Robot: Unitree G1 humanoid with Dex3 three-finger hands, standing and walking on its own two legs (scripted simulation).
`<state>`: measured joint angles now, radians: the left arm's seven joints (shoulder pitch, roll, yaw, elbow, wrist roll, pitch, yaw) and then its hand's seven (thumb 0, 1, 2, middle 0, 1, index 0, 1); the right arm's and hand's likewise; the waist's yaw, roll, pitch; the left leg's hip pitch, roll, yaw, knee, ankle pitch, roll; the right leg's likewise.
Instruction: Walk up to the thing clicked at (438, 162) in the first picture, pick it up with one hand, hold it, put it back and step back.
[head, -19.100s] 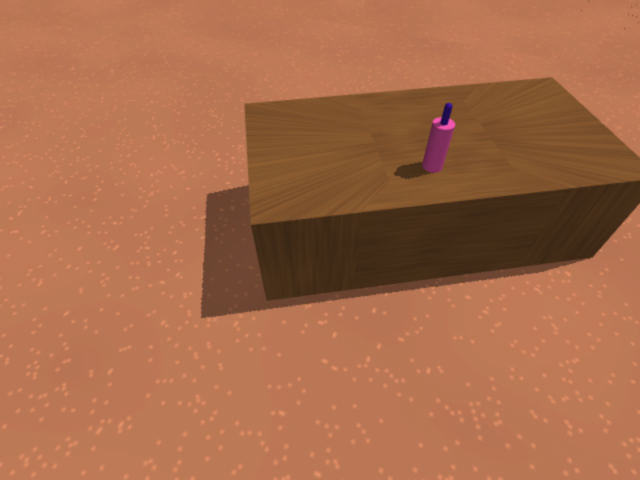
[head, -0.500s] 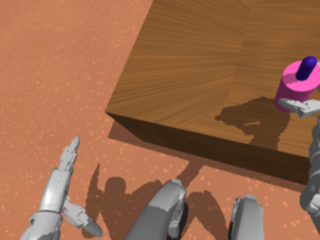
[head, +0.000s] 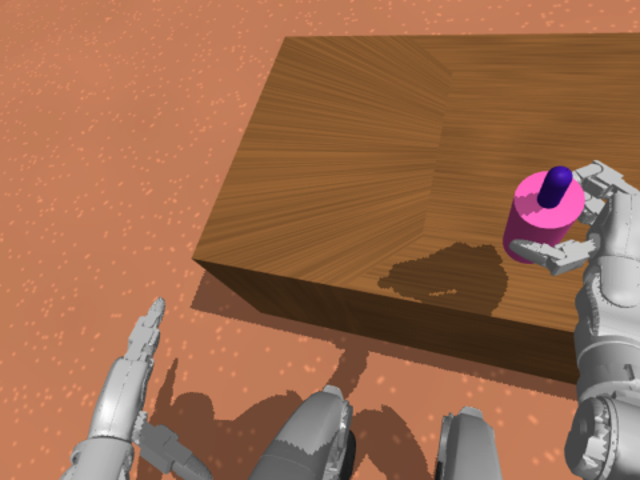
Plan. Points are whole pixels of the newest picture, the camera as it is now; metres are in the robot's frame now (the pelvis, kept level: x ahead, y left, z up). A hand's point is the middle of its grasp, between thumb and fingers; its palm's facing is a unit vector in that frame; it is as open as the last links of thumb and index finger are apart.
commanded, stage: lift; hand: right
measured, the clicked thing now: (540, 214) +0.45 -0.16 -0.01
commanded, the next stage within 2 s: hold in 1.12 s
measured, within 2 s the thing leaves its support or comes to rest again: neither
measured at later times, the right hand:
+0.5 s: hand (584, 249) +0.38 -0.18 +0.05, palm faces +0.14 +0.99 -0.03, open 10.2 cm
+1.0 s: hand (596, 254) +0.36 -0.18 +0.09, palm faces +0.15 +0.99 -0.03, open 10.2 cm
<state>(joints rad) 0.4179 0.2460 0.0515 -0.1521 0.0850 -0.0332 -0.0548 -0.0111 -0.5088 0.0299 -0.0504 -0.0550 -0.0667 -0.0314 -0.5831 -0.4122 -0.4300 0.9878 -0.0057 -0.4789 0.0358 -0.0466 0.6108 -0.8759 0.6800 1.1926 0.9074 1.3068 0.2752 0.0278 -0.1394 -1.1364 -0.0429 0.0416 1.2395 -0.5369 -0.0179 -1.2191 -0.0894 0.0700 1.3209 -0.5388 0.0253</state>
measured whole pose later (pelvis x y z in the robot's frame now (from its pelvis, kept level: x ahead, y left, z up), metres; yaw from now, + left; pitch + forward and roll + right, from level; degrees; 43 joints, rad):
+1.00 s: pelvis +0.01 +0.00 +0.07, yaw -2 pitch +10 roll +1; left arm 0.38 0.21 0.08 0.22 0.02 -0.08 0.04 -0.01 -0.53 0.04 -0.06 -0.06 -0.06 -0.05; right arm -0.17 -0.19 -0.20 0.49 0.10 -0.32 0.01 -0.04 0.61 -0.88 0.68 1.20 0.90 1.32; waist 0.09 0.02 -0.07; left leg -0.67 0.00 -0.01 0.93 -0.45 -0.02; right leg -0.71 -0.05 0.00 0.95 -0.42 0.02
